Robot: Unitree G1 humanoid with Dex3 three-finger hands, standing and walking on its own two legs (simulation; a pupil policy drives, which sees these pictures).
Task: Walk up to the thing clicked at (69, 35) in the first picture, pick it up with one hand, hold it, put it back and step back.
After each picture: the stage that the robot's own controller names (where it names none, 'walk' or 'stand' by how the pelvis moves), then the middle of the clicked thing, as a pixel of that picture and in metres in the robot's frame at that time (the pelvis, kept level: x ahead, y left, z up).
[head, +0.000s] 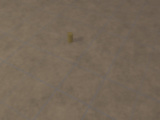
stand; (70, 37) +1.48 +0.11 -0.72
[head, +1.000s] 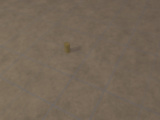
walk; (67, 47) +1.34 +0.23 -0.72
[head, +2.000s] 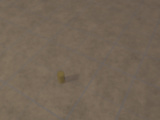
walk; (61, 77) +0.85 +0.23 -0.71
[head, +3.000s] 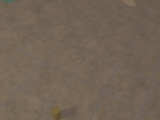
walk; (56, 113) +0.52 +0.20 -0.69
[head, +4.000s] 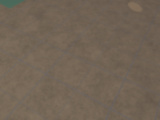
stand; out of the picture +0.37 +0.17 -0.71
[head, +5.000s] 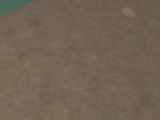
stand; out of the picture +0.37 +0.17 -0.72
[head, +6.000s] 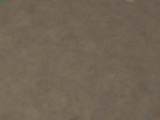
stand; out of the picture +0.39 +0.19 -0.71
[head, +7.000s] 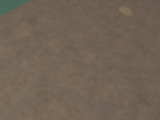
stand; out of the picture +0.38 +0.19 -0.73
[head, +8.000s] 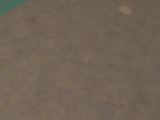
stand; out of the picture +0.38 +0.20 -0.73
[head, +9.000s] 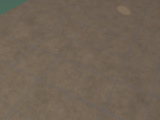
stand; out of the picture +0.37 +0.20 -0.73
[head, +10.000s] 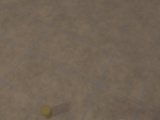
go down; (46, 112) +0.40 +0.19 -0.64
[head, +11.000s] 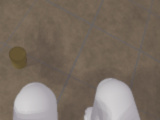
go down; (18, 58) +0.46 +0.22 -0.30
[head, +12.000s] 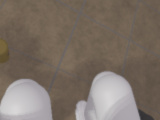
close in; out of the picture +0.46 +0.23 -0.26
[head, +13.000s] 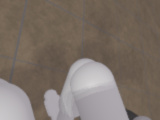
close; out of the picture +0.45 +0.27 -0.23
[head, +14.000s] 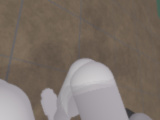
close; out of the picture +0.44 +0.26 -0.23
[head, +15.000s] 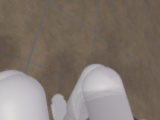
lift; out of the picture +0.38 +0.25 -0.21
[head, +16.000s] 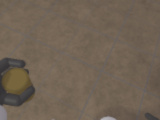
lift; (20, 86) +0.33 +0.19 +0.01
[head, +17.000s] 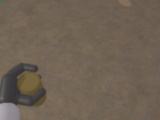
hold; (33, 90) +0.33 +0.16 +0.03
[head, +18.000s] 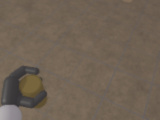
hold; (34, 92) +0.32 +0.16 +0.00
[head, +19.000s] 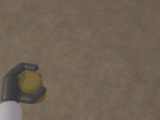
crouch; (33, 88) +0.34 +0.16 -0.02
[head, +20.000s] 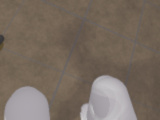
lower; out of the picture +0.48 +0.23 -0.08
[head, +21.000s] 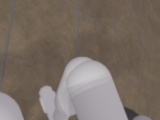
lower; out of the picture +0.45 +0.28 -0.23
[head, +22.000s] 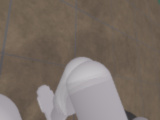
lower; out of the picture +0.46 +0.28 -0.24
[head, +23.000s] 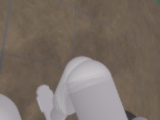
lower; out of the picture +0.46 +0.28 -0.24
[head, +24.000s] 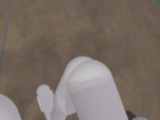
lower; out of the picture +0.46 +0.28 -0.23
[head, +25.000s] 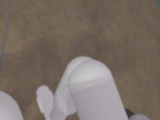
draw back; out of the picture +0.46 +0.26 -0.24
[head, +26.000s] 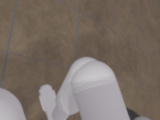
rise; out of the picture +0.45 +0.26 -0.24
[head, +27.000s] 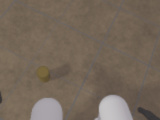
walk; (43, 74) +0.46 +0.17 -0.44
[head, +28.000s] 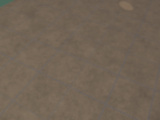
stand; out of the picture +0.40 +0.15 -0.66
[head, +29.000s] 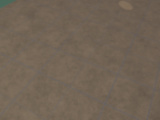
stand; out of the picture +0.41 +0.16 -0.66
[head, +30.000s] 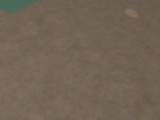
stand; out of the picture +0.42 +0.14 -0.71
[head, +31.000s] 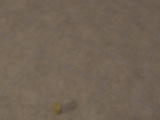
walk; (57, 108) +0.46 +0.11 -0.70
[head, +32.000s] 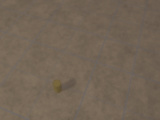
walk; (57, 86) +0.64 +0.18 -0.69
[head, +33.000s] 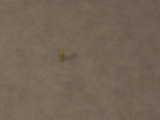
walk; (61, 55) +0.97 +0.18 -0.69
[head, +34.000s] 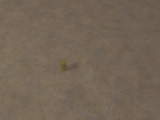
stand; (63, 65) +1.02 +0.17 -0.71
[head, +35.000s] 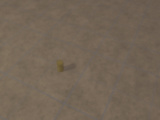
stand; (60, 66) +1.03 +0.20 -0.72
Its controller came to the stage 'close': yes
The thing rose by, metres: 0.72
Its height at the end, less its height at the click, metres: +0.00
